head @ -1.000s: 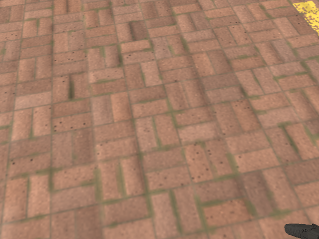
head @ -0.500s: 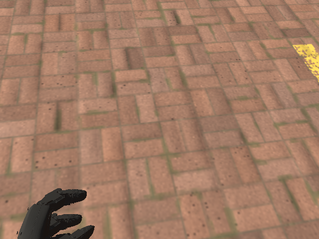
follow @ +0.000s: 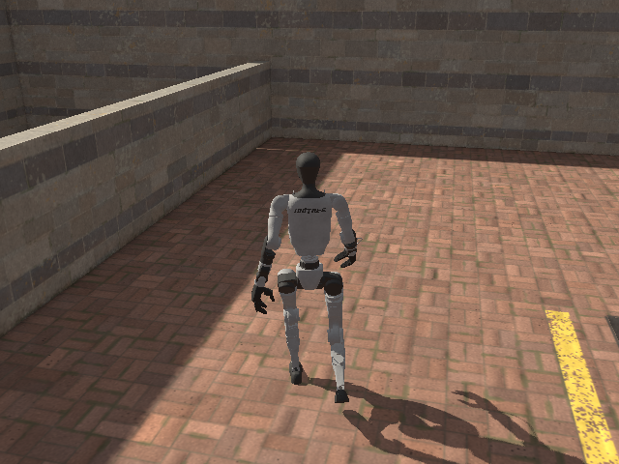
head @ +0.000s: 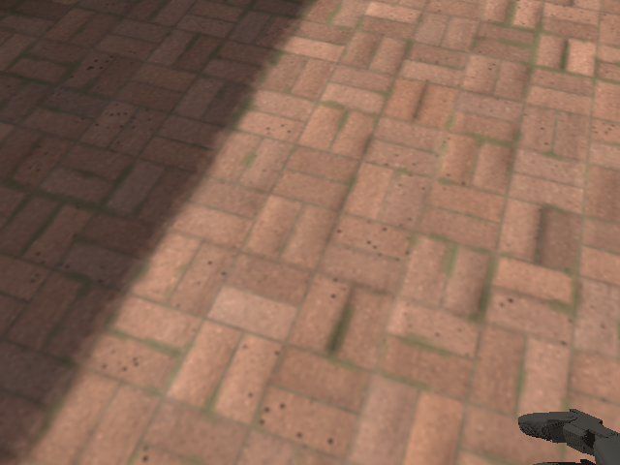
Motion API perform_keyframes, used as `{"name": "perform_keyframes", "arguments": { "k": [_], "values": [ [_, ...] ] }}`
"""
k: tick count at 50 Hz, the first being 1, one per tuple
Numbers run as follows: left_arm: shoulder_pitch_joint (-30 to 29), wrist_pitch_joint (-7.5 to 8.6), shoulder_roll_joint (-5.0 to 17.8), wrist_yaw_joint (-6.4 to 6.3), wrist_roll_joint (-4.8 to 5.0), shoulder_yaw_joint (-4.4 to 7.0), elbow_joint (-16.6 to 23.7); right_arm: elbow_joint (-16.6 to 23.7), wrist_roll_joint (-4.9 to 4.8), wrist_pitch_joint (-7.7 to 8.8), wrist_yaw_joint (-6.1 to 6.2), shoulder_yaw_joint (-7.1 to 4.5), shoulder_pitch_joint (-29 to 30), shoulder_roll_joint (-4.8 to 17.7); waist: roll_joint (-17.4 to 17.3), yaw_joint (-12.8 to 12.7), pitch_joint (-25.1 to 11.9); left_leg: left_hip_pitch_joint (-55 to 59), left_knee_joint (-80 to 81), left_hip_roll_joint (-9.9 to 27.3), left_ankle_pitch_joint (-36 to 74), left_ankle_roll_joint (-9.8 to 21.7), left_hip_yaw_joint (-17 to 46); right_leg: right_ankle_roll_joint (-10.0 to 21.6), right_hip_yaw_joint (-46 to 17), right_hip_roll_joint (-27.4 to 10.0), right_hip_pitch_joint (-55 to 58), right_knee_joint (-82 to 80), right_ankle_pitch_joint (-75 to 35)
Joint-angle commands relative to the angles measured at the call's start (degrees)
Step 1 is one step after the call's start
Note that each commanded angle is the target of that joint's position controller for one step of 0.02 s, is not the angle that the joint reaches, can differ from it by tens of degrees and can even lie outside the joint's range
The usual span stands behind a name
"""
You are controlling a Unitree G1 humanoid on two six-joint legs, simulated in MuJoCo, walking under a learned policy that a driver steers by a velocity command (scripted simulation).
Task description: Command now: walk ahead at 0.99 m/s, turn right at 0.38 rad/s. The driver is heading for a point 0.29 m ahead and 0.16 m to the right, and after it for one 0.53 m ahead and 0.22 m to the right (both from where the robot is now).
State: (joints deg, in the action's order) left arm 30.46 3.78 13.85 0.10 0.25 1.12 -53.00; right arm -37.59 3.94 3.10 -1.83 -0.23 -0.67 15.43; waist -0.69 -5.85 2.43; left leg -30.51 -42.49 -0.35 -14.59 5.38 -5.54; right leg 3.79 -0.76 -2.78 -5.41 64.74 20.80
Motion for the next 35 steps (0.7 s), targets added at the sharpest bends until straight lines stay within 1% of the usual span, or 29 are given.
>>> {"name": "perform_keyframes", "arguments": {
  "k": [1, 2, 3, 4, 5, 6, 7, 8, 9, 10, 11, 12, 13, 14, 15, 16, 17, 18, 19, 20, 21, 22, 24, 25, 26, 28, 30, 32, 35],
  "values": [
    [-8.94, 1.06, 8.14, 0.41, 0.18, 1.71, 8.47, -4.16, -0.59, 1.0, 1.49, -4.31, -17.44, 10.32, -0.8, 10.0, -5.93, 33.57, 25.94, 20.03, -5.29, 3.9, 28.05, 1.74, -3.35, -3.17, -35.09, 14.38, -6.8],
    [-7.4, -0.1, 6.85, 1.06, -0.52, 1.69, 6.95, -4.53, -1.0, 1.47, 1.53, -3.73, -14.97, 8.31, -1.8, 7.29, -3.15, 27.3, 28.1, 16.49, -3.49, 1.94, 20.62, 1.4, -3.65, -4.51, -31.75, 11.91, -7.52],
    [-3.9, -1.44, 5.32, 1.61, -1.02, 1.52, 5.69, -4.9, -1.56, 1.93, 1.6, -3.33, -15.08, 6.98, -4.28, 5.16, -2.57, 22.99, 30.03, 16.69, -3.13, 1.79, 16.92, 0.73, -3.17, -4.97, -28.53, 11.25, -7.71],
    [-4.34, -2.46, 4.38, 1.92, -1.2, 1.54, 5.2, -5.69, -2.16, 2.64, 1.31, -3.01, -15.47, 5.28, -3.36, 4.4, -1.13, 21.43, 31.81, 15.81, -1.65, 1.14, 13.93, 0.56, -3.04, -5.71, -28.8, 10.59, -7.78],
    [-6.69, -3.22, 3.65, 2.25, -1.32, 1.64, 5.88, -6.56, -3.01, 3.35, 1.12, -3.0, -15.63, 4.83, -3.41, 3.88, 1.33, 20.48, 33.82, 15.19, 0.8, 0.44, 10.42, 0.35, -2.54, -6.15, -31.25, 9.39, -8.55],
    [-9.73, -3.74, 3.62, 2.53, -1.32, 1.87, 6.22, -7.25, -3.33, 3.77, 1.05, -2.87, -15.29, 3.92, -2.09, 3.9, 3.27, 20.72, 35.27, 12.56, 4.54, -1.44, 5.34, 0.41, -1.76, -6.02, -33.86, 8.43, -11.37],
    [-13.06, -3.77, 2.53, 2.7, -1.33, 1.6, 8.37, -7.42, -3.29, 4.39, 1.0, -2.71, -15.12, 3.72, -3.75, 3.3, 5.37, 18.68, 35.62, 12.63, 16.66, -1.72, 1.01, -0.02, -0.03, -5.72, -34.16, 4.78, -14.28],
    [-15.6, -3.51, 1.84, 2.71, -1.23, 1.29, 9.52, -7.77, -3.17, 4.72, 1.04, -2.37, -14.04, 2.31, -4.12, 2.43, 7.13, 17.24, 34.79, 10.37, 30.66, -2.26, -4.16, -0.24, 2.42, -4.49, -33.49, 0.85, -17.23],
    [-16.95, -3.1, 1.05, 2.76, -1.32, 0.93, 10.2, -7.8, -3.2, 4.89, 1.26, -2.13, -12.92, 1.53, -4.81, 1.76, 7.35, 16.17, 33.5, 8.55, 38.31, -2.33, -8.11, -0.1, 4.83, -2.97, -31.36, -4.44, -20.94],
    [-17.74, -2.57, 0.76, 3.07, -1.23, 0.56, 10.32, -7.52, -3.41, 4.91, 1.59, -2.15, -11.59, 1.85, -3.56, 1.46, 6.64, 15.98, 32.5, 7.04, 40.62, -2.71, -10.8, 0.23, 7.08, -1.31, -27.72, -12.15, -25.0],
    [-18.35, -2.38, 0.85, 3.6, -1.0, 0.48, 10.09, -7.45, -3.68, 5.13, 2.31, -2.26, -11.95, 3.09, -1.8, 2.1, 4.27, 17.4, 30.79, 6.51, 45.13, -3.03, -12.34, 0.46, 9.8, 1.12, -23.6, -17.93, -30.07],
    [-17.49, -1.96, 0.76, 4.24, -1.57, 0.35, 10.46, -7.4, -4.31, 5.7, 2.71, -2.72, -13.71, 5.37, -1.97, 1.73, 3.78, 19.0, 26.96, 8.53, 51.79, -3.13, -12.18, 0.87, 11.69, 2.55, -20.07, -23.56, -32.8],
    [-15.23, -0.85, 3.81, 4.01, 2.12, 1.94, 11.02, -4.35, -5.52, 4.53, 4.85, -4.37, -10.78, 12.03, -5.9, 1.43, -0.26, 22.35, 22.06, 8.74, 61.65, -5.0, -9.74, -0.47, 10.64, 5.09, -15.49, -23.84, -31.38],
    [-11.11, -0.88, 6.94, 4.0, 2.55, 3.03, 10.71, -3.76, -5.84, 3.27, 5.65, -5.01, -9.29, 14.17, -7.62, -1.49, -4.02, 25.55, 17.01, 9.72, 64.09, -5.98, -8.85, 0.03, 9.96, 6.32, -11.11, -25.72, -30.0],
    [-5.29, -1.34, 10.81, 3.69, 2.27, 4.81, 9.58, -2.88, -5.58, 2.15, 6.03, -5.5, -7.99, 15.03, -7.48, -4.72, -8.07, 25.71, 9.04, 10.06, 66.1, -6.44, -7.82, 0.95, 10.31, 8.1, -3.12, -25.54, -29.68],
    [4.47, -2.42, 15.04, 2.95, 1.73, 6.83, 7.41, -2.11, -5.47, 1.59, 5.53, -5.29, -5.98, 13.67, -4.56, -9.49, -11.59, 21.37, -5.73, 9.57, 61.58, -6.88, -6.62, 3.02, 7.51, 8.09, 8.79, -26.2, -32.03],
    [6.53, -3.5, 13.88, 1.52, 1.51, 6.57, 5.9, -2.36, -6.3, 1.93, 3.75, -3.88, -5.05, 7.81, 7.28, -9.37, -7.47, 12.99, -27.08, 1.84, 12.67, -9.04, -6.14, 5.67, 1.84, 4.22, 14.01, -34.6, -39.77],
    [0.25, -2.77, 14.24, 0.99, -0.92, 5.56, 8.06, 0.73, -3.62, 2.73, 1.88, -1.83, -9.19, 0.21, 23.46, -0.45, -3.81, -2.13, -47.81, -7.48, -25.22, -9.94, -0.08, 9.83, -12.18, 0.58, 16.03, -29.67, -71.37],
    [-4.99, -0.61, 16.92, 1.52, -4.41, 5.27, 13.49, 1.54, -4.24, 3.61, 1.42, -1.1, -22.15, 1.59, 18.31, 5.53, -21.03, -8.0, -56.95, -7.98, -23.28, -9.99, 13.83, 22.57, -37.35, -13.29, 24.25, -35.83, -64.06],
    [-10.94, -0.55, 17.75, 2.27, -2.36, 6.57, 18.21, 2.04, -4.2, 4.06, 1.54, -2.19, -19.12, 8.8, 5.67, 3.91, -22.64, -6.45, -52.45, -5.84, -19.25, -7.85, 16.72, 23.5, -42.6, -13.58, 20.37, -43.09, -43.66],
    [-15.29, -0.38, 15.7, 2.34, 0.23, 6.23, 19.44, 3.34, -4.42, 3.77, 2.07, -3.04, -13.8, 10.31, -2.95, 6.06, -13.69, -9.56, -46.29, -3.91, -15.75, -7.07, 15.88, 21.46, -40.83, -10.94, 11.94, -46.62, -27.19],
    [-18.68, -0.25, 13.31, 2.16, 1.56, 5.36, 20.09, 2.77, -4.0, 2.85, 2.85, -3.35, -12.56, 10.57, -8.62, 8.32, -10.02, -7.7, -42.21, -1.14, -12.62, -7.45, 15.59, 18.7, -38.36, -10.06, 4.06, -48.11, -23.58],
    [-20.9, -0.38, 11.95, 1.29, 0.67, 4.94, 20.63, 2.66, -3.75, 0.61, 3.65, -3.93, -12.11, 10.94, -6.3, 9.45, -6.24, -2.0, -34.86, 1.67, -10.5, -9.09, 14.9, 15.39, -29.6, -6.7, -7.63, -47.27, -36.57],
    [-20.13, -0.63, 10.87, 0.71, 0.66, 4.62, 19.8, 2.84, -3.44, 0.16, 3.89, -3.75, -11.54, 9.62, -4.8, 8.95, -5.25, -0.6, -30.84, 2.57, -10.14, -9.91, 13.59, 14.35, -24.3, -4.55, -11.15, -45.79, -43.53],
    [-18.28, -0.83, 10.76, -0.01, 0.58, 4.55, 18.85, 3.42, -3.0, 0.1, 4.2, -3.24, -10.02, 7.6, -3.42, 7.78, -5.96, -0.03, -27.57, 2.19, -8.51, -10.62, 11.77, 13.58, -20.22, -2.63, -12.33, -44.56, -50.45],
    [-16.04, -1.87, 11.44, -1.48, 0.46, 4.69, 17.58, 4.21, -3.08, -0.39, 4.71, -2.61, -8.12, 5.2, -0.43, 6.42, -9.66, -1.37, -21.75, 1.38, -3.0, -11.81, 10.25, 11.43, -15.95, -0.46, -9.23, -41.67, -56.39],
    [-16.47, -3.5, 10.81, -2.73, 0.82, 4.49, 17.64, 4.47, -3.5, -0.95, 4.83, -2.34, -6.29, 4.55, 1.85, 5.39, -12.56, -2.79, -15.98, 1.47, 2.64, -12.47, 10.15, 7.9, -14.42, 0.74, -5.47, -39.53, -53.6],
    [-17.22, -4.87, 9.86, -3.6, 0.87, 4.08, 17.97, 5.01, -3.76, -1.12, 4.53, -2.42, -3.52, 4.7, 4.07, 4.19, -12.88, -4.11, -11.7, 1.86, 6.14, -12.51, 10.22, 5.45, -14.97, 0.65, -3.45, -38.55, -48.42],
    [-17.36, -5.88, 8.63, -4.05, -0.13, 3.43, 18.28, 5.52, -3.73, -0.77, 3.91, -2.47, -0.18, 4.88, 6.1, 2.28, -11.09, -5.25, -6.46, 2.45, 7.6, -11.67, 10.55, 5.18, -18.0, -1.3, -1.55, -37.87, -42.03]
  ]
}}
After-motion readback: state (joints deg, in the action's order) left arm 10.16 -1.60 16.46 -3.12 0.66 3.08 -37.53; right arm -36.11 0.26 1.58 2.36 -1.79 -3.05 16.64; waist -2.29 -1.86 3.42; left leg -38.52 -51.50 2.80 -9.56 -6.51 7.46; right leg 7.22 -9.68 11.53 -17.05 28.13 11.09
